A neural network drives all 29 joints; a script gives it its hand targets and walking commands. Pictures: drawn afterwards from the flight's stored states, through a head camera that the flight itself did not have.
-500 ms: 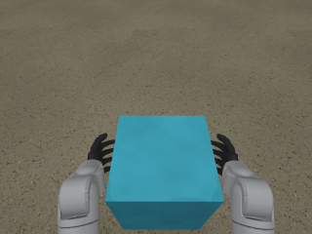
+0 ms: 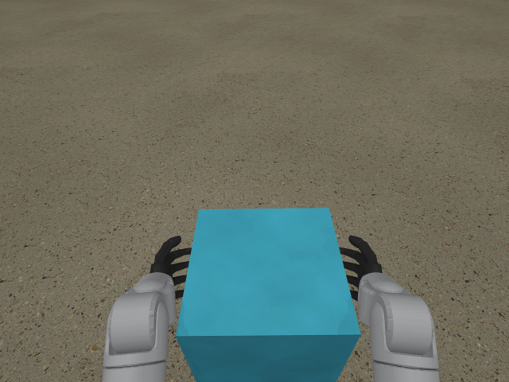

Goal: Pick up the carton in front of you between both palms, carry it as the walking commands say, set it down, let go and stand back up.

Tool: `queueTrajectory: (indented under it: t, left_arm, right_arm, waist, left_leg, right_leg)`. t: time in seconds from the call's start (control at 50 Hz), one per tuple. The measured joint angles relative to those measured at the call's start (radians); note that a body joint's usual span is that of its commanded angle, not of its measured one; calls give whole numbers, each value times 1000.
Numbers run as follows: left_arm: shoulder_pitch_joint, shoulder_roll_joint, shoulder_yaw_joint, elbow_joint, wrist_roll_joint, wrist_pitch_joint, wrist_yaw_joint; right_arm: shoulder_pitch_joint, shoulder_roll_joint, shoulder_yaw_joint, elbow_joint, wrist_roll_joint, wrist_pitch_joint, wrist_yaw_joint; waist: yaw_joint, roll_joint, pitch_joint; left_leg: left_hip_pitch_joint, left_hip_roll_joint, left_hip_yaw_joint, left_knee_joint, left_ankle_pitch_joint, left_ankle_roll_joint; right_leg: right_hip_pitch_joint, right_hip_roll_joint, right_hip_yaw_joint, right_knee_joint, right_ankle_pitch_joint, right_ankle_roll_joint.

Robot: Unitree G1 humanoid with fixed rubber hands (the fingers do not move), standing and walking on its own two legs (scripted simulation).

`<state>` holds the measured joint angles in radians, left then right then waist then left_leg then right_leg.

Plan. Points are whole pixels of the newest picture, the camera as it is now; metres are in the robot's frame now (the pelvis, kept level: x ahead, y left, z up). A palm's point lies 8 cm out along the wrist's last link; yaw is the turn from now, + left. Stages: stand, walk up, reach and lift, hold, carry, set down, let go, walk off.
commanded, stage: carry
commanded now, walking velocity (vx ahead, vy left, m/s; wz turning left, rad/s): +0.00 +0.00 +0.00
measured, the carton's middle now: (264, 305) +0.27 +0.00 +0.00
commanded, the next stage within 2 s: hold in 1.26 s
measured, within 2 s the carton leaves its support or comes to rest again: neither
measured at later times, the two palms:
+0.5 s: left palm (158, 304) +0.25 +0.16 +0.04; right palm (357, 304) +0.25 -0.14 +0.04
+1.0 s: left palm (155, 313) +0.23 +0.16 +0.04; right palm (361, 314) +0.24 -0.14 +0.04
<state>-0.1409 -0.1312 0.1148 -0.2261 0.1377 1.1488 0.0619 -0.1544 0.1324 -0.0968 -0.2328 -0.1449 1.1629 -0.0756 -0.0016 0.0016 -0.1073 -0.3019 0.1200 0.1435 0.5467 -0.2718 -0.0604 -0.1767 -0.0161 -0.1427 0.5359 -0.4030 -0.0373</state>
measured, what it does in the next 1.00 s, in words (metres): shifts its weight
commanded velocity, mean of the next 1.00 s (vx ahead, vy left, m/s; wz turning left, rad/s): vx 0.00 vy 0.00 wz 0.00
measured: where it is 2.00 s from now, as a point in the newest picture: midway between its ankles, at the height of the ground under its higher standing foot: outside the picture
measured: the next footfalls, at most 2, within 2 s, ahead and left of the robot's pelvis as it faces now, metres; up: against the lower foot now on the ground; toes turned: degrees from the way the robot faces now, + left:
none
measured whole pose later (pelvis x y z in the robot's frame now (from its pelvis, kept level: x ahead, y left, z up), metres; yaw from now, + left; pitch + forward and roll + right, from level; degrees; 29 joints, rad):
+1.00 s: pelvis -0.05 +0.01 +0.00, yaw +0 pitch +1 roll +0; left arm -0.22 -0.14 0.18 0.17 0.24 0.74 0.02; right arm -0.22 0.14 -0.17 0.17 -0.24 0.74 -0.02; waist 0.00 0.00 -0.09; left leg -0.35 0.11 0.14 0.51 -0.17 -0.03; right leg -0.25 -0.03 -0.16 0.55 -0.33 -0.03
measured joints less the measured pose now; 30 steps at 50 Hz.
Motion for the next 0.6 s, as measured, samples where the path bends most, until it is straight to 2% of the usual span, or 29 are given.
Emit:
queueTrajectory:
  t: [0.24, 0.5, 0.6]
  left_arm:
    - [16, 2, -11, 111, 34, -142, -12]
    - [-76, -11, 65, 420, 116, -389, -48]
    - [-111, -19, 97, 469, 128, -456, -51]
  right_arm:
    - [25, -2, 0, 119, -28, -159, 25]
    - [-65, 10, -79, 427, -108, -407, 62]
    - [-100, 18, -111, 476, -121, -475, 66]
  waist:
    - [0, -9, 6]
    - [0, -4, 8]
    - [1, -2, 20]
  left_leg:
    - [-21, -4, 3, 22, 5, 13]
    - [-23, -8, 3, -17, 57, 24]
    - [-33, -8, 2, -29, 76, 27]
  right_leg:
    - [-23, -12, -5, 30, 1, 7]
    - [-31, -14, -11, 5, 47, 8]
    - [-45, -14, -13, 2, 62, 6]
